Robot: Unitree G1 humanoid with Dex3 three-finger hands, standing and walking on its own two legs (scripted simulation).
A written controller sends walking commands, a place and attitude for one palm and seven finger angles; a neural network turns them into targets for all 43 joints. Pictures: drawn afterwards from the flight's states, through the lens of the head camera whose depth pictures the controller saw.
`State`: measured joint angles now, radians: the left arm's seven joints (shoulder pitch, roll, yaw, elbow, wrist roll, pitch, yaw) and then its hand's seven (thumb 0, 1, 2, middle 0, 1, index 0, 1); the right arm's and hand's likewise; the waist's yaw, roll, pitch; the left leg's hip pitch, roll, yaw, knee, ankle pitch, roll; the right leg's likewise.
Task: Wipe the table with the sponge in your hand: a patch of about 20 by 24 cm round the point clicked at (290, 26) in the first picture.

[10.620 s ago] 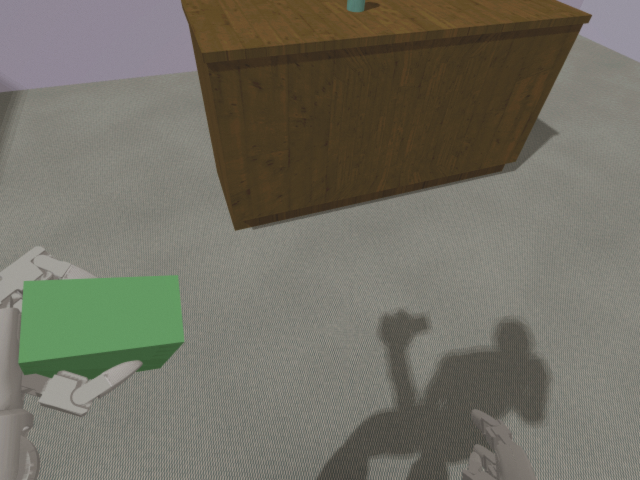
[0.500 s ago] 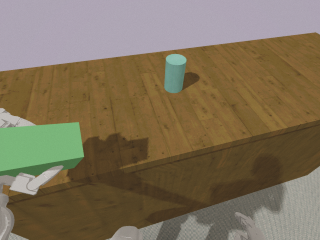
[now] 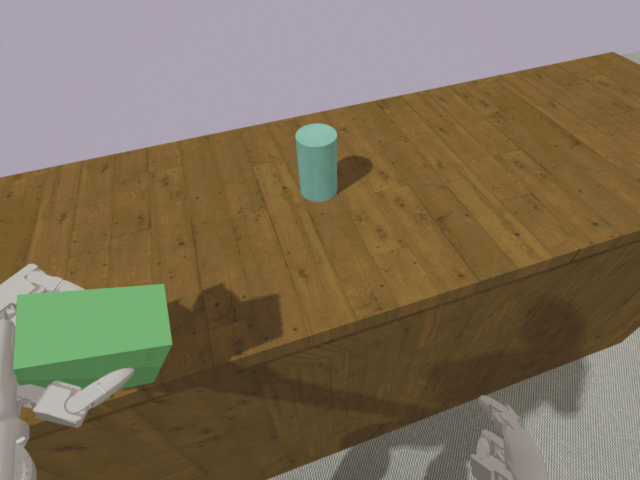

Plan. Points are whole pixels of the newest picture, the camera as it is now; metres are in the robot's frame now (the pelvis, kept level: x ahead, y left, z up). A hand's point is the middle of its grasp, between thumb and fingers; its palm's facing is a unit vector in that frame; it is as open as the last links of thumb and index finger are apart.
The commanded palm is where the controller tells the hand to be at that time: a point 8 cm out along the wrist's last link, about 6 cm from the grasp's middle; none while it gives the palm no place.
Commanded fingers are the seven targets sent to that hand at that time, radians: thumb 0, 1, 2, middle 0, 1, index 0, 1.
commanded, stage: come to a stop and stand still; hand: left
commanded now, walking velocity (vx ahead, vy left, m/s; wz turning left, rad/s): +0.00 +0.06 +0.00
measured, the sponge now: (117, 342) +0.22 +0.22 +0.13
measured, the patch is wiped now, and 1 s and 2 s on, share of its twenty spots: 0.00 0.00 0.00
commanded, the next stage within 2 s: look again from close up in 0.54 s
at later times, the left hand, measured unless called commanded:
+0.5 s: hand (17, 371) +0.17 +0.28 +0.15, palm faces +0.45 -0.83 -0.33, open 10.0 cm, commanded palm +0.12 +0.32 +0.18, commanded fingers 0.00 0.10 1.30 -1.20 -1.60 -1.20 -1.60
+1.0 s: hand (66, 334) +0.22 +0.28 +0.13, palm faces +0.25 -0.90 -0.36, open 10.0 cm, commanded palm +0.17 +0.32 +0.18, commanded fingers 0.00 0.10 1.30 -1.20 -1.60 -1.20 -1.60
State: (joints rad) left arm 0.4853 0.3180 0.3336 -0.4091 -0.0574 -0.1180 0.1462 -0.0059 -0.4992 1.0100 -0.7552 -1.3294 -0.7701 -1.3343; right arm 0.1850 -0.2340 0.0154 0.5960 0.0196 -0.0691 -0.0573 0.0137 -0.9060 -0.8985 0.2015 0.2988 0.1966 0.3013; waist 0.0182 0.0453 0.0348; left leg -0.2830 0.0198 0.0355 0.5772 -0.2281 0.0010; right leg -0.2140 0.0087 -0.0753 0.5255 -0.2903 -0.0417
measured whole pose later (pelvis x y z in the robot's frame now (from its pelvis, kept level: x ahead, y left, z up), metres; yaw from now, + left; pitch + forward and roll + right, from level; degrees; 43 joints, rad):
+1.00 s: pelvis +0.00 +0.05 +0.00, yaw -2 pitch +0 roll -1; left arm 0.46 0.37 0.29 -0.42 -0.01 -0.20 0.07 -0.01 -0.50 1.01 -0.75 -1.33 -0.77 -1.33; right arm 0.23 -0.20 0.02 0.57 0.01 -0.14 -0.03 0.02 -0.91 -0.90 0.20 0.30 0.20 0.30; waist 0.01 -0.06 0.04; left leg -0.25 0.00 0.09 0.49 -0.24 0.06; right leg -0.19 0.00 -0.01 0.42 -0.22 0.02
